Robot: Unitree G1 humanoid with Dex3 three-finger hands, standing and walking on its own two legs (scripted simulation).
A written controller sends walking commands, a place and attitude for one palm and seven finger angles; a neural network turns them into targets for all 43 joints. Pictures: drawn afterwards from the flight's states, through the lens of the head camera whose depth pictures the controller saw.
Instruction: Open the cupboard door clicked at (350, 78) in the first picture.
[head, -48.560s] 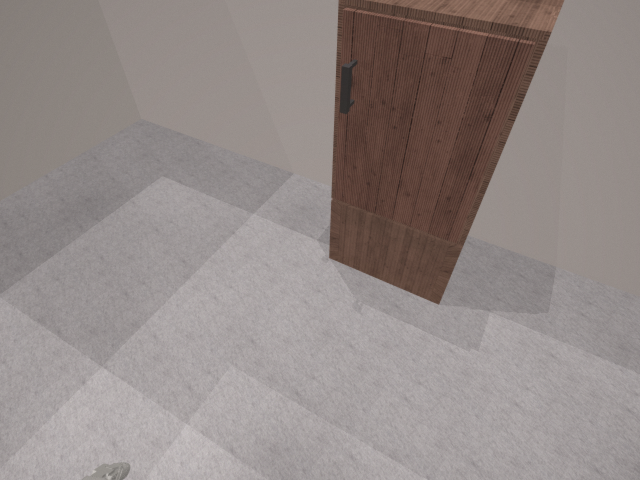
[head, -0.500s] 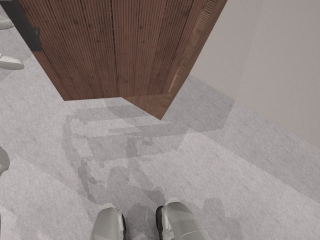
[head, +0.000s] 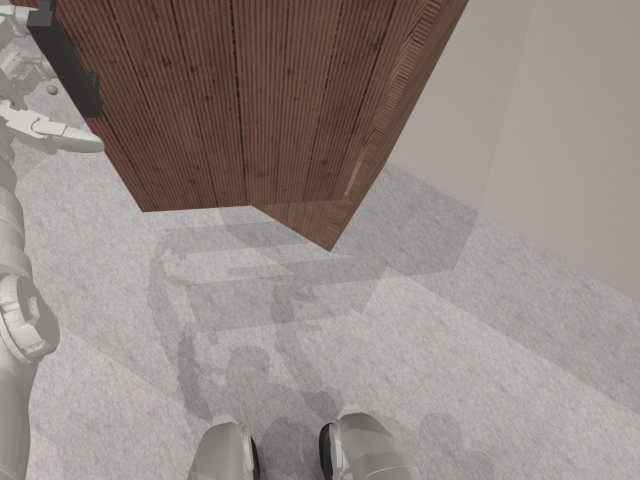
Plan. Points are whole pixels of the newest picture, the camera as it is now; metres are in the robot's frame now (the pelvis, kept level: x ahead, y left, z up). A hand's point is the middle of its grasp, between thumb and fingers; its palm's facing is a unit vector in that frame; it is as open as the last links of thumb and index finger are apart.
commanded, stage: slide the fingers in behind the handle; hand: left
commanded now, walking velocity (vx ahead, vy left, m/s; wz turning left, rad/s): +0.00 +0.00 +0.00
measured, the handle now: (72, 57) +0.59 +0.22 +0.08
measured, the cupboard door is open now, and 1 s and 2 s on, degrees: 39 38 40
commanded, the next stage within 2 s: close the thumb around the handle in 0.86 s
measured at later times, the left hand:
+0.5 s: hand (87, 91) +0.54 +0.20 +0.08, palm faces +0.03 -1.00 -0.02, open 13.9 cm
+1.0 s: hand (95, 87) +0.54 +0.20 +0.09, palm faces +0.03 -1.00 -0.02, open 13.9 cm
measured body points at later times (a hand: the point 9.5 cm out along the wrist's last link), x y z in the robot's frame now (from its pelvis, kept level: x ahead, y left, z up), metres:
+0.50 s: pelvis +0.00 -0.01 +0.00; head +0.16 +0.02 +0.42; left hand +0.53 +0.26 +0.08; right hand -0.03 -0.28 -0.10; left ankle +0.01 +0.09 -0.67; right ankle +0.00 -0.13 -0.67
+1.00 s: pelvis +0.00 -0.01 +0.00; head +0.16 +0.01 +0.42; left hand +0.54 +0.25 +0.09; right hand -0.03 -0.27 -0.10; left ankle +0.01 +0.09 -0.67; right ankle +0.00 -0.13 -0.67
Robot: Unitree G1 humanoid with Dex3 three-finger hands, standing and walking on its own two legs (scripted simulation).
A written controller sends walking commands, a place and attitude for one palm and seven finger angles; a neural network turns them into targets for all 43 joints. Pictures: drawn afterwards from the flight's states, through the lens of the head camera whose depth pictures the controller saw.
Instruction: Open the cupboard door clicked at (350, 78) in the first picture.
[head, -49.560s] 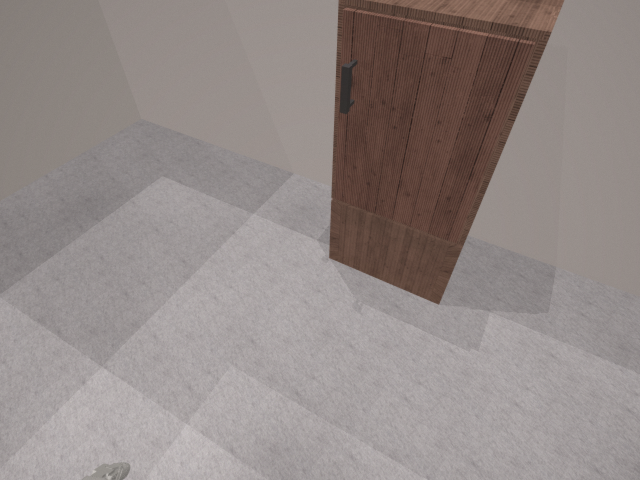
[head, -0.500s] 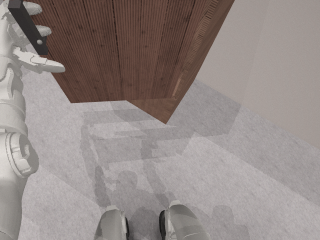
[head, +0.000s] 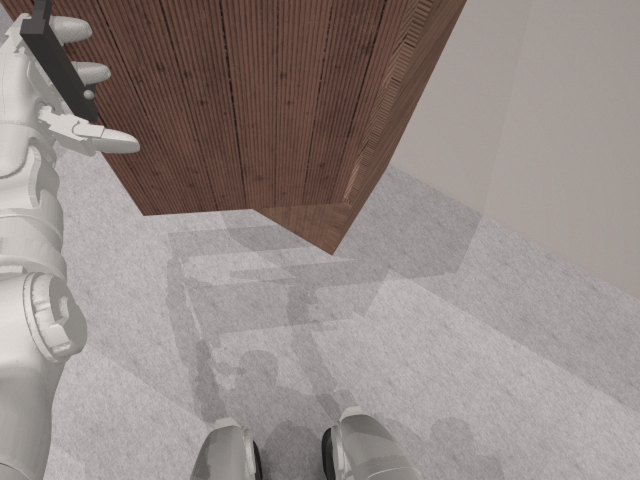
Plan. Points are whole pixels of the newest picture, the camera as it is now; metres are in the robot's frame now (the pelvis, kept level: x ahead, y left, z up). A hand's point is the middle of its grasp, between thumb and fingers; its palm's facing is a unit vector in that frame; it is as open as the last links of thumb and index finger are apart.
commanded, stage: close the thumb around the handle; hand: left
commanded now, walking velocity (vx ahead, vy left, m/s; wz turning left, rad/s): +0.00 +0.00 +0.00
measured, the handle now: (66, 63) +0.59 +0.23 +0.08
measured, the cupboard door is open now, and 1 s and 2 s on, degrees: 38 40 83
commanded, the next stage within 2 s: pull the door open along its arc in 0.66 s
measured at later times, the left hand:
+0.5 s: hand (87, 99) +0.54 +0.20 +0.08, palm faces +0.03 -1.00 -0.01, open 6.8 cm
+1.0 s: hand (86, 106) +0.53 +0.20 +0.08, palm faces +0.02 -1.00 -0.02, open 5.5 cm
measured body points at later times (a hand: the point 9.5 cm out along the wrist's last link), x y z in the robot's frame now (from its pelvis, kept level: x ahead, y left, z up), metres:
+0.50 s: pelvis +0.00 +0.00 +0.00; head +0.16 +0.03 +0.42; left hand +0.53 +0.26 +0.09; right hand -0.03 -0.26 -0.10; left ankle +0.01 +0.10 -0.67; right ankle +0.00 -0.13 -0.67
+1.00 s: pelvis +0.00 +0.00 +0.00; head +0.15 +0.02 +0.43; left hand +0.52 +0.26 +0.09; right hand -0.02 -0.26 -0.10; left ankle +0.01 +0.10 -0.67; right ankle +0.00 -0.12 -0.67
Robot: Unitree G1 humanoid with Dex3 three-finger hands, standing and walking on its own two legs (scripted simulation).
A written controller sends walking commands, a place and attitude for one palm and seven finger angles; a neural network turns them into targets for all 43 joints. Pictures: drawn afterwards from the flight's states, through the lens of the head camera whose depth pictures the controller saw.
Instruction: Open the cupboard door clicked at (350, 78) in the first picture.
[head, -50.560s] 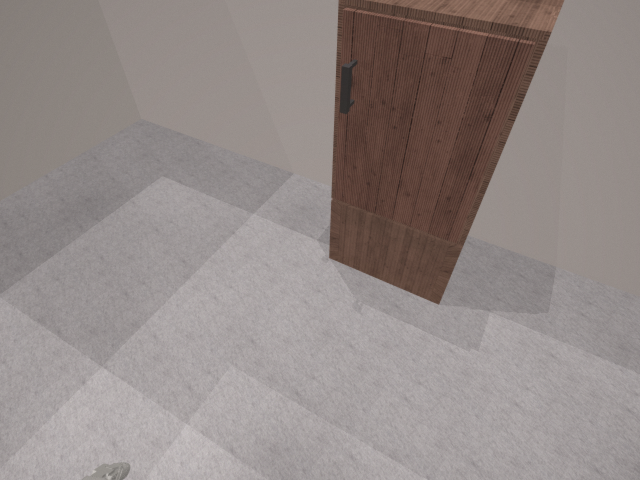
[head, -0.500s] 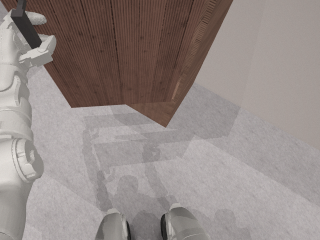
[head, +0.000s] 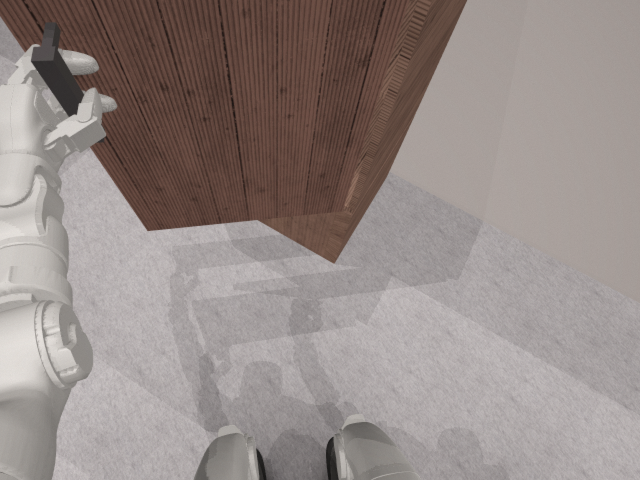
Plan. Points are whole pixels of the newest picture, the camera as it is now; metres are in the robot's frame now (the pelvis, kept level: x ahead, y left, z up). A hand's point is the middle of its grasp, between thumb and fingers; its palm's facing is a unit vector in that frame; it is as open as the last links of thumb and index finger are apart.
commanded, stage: pull the door open along its arc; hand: left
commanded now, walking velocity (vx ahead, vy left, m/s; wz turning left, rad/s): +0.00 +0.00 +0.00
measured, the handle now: (74, 87) +0.57 +0.23 +0.08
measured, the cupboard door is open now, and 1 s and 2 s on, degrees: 40 83 85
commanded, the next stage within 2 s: open thumb and fingers to let go in 0.74 s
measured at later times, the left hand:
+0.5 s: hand (154, 244) +0.37 +0.14 +0.08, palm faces +0.33 -0.94 +0.04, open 5.9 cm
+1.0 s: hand (252, 313) +0.29 +0.05 +0.08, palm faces +0.45 -0.89 -0.02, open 6.1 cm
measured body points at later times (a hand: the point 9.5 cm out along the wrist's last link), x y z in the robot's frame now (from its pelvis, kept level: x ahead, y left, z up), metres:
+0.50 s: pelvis +0.01 +0.00 +0.02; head +0.08 -0.01 +0.46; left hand +0.34 +0.18 +0.08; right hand +0.16 -0.23 -0.09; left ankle +0.00 +0.10 -0.67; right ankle +0.00 -0.13 -0.67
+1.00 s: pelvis +0.00 -0.06 +0.02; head +0.03 -0.08 +0.47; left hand +0.26 +0.09 +0.08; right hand +0.20 -0.26 -0.09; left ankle +0.00 +0.09 -0.67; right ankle +0.00 -0.13 -0.67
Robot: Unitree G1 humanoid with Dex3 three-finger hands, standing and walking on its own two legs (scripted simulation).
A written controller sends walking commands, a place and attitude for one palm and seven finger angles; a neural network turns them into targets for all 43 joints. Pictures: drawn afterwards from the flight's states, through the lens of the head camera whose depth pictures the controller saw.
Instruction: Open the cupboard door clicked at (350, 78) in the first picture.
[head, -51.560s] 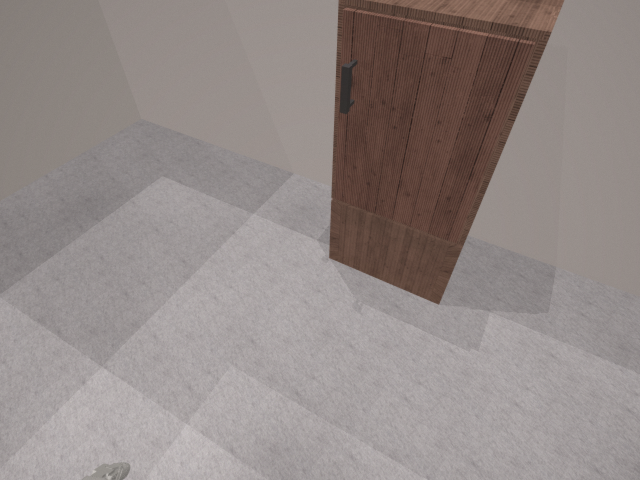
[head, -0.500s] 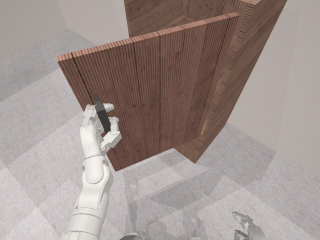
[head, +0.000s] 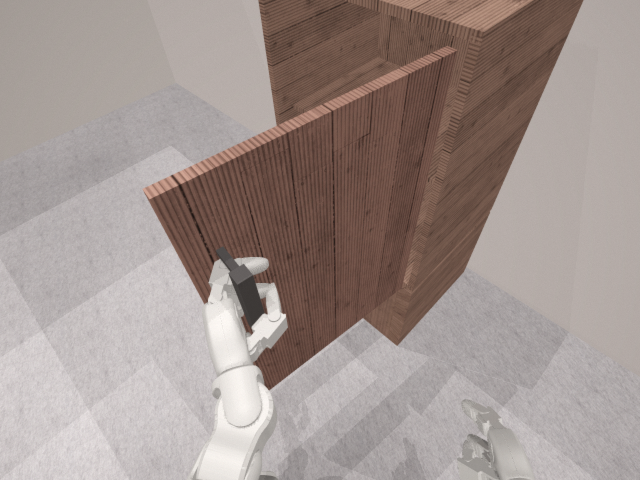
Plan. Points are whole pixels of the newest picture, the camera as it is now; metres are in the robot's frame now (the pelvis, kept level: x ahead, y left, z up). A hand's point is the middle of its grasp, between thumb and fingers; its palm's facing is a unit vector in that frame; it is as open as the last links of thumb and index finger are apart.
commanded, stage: open thumb and fingers to let go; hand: left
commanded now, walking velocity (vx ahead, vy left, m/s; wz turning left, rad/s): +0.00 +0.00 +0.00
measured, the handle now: (242, 291) +0.33 +0.12 +0.06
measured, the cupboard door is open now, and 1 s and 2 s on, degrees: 83 85 84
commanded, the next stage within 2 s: slide the hand sideways off the handle in 0.66 s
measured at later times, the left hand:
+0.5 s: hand (274, 314) +0.30 +0.07 +0.06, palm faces +0.32 -0.95 -0.01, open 14.0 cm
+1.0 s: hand (264, 349) +0.26 +0.08 +0.06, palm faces -0.24 -0.97 -0.04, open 16.0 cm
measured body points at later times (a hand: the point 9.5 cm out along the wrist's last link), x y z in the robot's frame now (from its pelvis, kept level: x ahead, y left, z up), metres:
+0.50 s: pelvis +0.00 +0.01 +0.00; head +0.03 -0.02 +0.45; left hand +0.28 +0.12 +0.06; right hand +0.16 -0.22 -0.11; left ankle +0.02 +0.15 -0.69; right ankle -0.01 -0.07 -0.69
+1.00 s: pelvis -0.01 +0.04 +0.00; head +0.02 +0.02 +0.44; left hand +0.26 +0.13 +0.06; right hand +0.15 -0.18 -0.10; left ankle +0.02 +0.15 -0.69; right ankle -0.01 -0.07 -0.69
